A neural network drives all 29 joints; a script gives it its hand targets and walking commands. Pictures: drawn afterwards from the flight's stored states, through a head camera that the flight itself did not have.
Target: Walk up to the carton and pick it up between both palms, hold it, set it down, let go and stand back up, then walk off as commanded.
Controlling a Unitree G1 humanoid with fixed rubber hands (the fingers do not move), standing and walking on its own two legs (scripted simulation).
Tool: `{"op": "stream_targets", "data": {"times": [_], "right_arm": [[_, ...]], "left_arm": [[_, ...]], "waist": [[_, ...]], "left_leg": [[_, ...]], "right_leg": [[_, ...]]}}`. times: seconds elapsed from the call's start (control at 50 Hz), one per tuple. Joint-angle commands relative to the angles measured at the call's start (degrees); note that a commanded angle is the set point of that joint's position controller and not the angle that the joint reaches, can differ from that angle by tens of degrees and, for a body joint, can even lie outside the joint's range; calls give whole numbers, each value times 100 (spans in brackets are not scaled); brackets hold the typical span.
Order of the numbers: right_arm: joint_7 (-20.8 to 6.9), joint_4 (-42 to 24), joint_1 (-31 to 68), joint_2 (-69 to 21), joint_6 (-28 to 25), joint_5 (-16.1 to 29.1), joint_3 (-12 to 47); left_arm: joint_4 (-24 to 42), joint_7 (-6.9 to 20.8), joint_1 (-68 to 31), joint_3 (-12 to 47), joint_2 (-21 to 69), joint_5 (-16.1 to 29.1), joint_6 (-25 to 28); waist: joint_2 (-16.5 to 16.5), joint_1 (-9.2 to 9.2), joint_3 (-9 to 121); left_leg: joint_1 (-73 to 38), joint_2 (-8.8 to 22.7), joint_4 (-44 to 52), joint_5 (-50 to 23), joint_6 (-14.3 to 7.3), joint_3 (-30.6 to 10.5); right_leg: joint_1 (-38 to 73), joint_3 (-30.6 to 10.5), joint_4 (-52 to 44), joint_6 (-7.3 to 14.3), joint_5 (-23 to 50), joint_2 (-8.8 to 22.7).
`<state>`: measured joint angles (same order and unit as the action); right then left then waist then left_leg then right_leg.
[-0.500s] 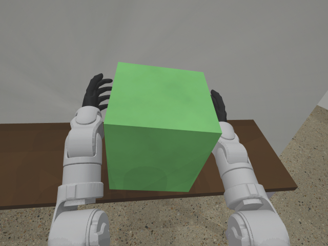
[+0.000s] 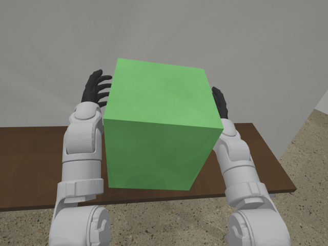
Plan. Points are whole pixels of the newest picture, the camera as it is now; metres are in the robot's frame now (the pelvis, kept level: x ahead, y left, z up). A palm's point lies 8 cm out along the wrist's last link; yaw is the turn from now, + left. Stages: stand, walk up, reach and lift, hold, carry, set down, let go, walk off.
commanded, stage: hold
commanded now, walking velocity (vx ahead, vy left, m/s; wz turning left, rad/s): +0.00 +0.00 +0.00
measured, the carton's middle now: (155, 128) +0.36 +0.00 +0.14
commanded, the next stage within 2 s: none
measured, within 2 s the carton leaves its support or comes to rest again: neither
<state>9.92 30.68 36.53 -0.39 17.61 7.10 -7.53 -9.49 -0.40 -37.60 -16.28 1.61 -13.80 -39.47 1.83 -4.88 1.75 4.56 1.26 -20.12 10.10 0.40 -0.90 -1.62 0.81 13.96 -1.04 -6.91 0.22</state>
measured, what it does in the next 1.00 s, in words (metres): stands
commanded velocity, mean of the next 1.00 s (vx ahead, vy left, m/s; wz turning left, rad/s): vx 0.00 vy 0.00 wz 0.00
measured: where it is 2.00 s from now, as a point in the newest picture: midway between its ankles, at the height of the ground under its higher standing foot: outside the picture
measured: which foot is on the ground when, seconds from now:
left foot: down 0.00-1.00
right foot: down 0.00-1.00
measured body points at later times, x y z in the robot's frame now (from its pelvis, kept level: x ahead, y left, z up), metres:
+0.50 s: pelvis +0.00 +0.00 +0.00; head -0.05 +0.02 +0.45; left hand +0.38 +0.15 +0.22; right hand +0.37 -0.15 +0.19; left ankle +0.02 +0.12 -0.75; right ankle +0.02 -0.13 -0.75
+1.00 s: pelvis +0.00 +0.00 +0.00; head -0.05 +0.02 +0.45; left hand +0.38 +0.15 +0.22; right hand +0.37 -0.15 +0.19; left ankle +0.02 +0.12 -0.75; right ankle +0.02 -0.13 -0.75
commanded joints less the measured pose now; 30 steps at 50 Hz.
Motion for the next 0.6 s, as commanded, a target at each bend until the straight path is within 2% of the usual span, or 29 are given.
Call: {"op": "stream_targets", "data": {"times": [0.0,0.18,0.28,0.4,0.48,0.58], "right_arm": [[-504,-2287,5225,-2602,-307,757,2764],[-531,-2058,5323,-2613,-171,716,2625],[-507,-2221,5344,-2705,-135,833,2793],[-498,-2099,5290,-2656,-65,836,2733],[-478,-2291,5350,-2734,-72,898,2848],[-479,-2130,5283,-2657,-29,857,2756]], "left_arm": [[74,887,-2658,2361,3237,168,-119],[-74,946,-2875,2228,3198,94,-198],[98,938,-2895,2323,3206,145,-193],[14,966,-2867,2265,3168,87,-239],[166,946,-2892,2399,3246,188,-209],[39,945,-2881,2338,3195,126,-229]], "waist": [[-230,278,1676],[-262,297,1544],[-307,335,1755],[-312,313,1619],[-344,313,1796],[-373,315,1632]], "left_leg": [[-720,-271,276,-1633,62,91],[-512,-253,402,-1118,22,127],[-580,-272,296,-1427,53,139],[-521,-264,332,-1310,61,124],[-633,-263,249,-1584,97,109],[-561,-253,299,-1370,94,108]], "right_leg": [[757,293,-37,74,674,-465],[707,309,-50,103,291,-455],[780,294,-24,95,528,-471],[759,296,-35,96,409,-470],[774,284,-7,92,589,-485],[708,288,-38,112,379,-477]]}}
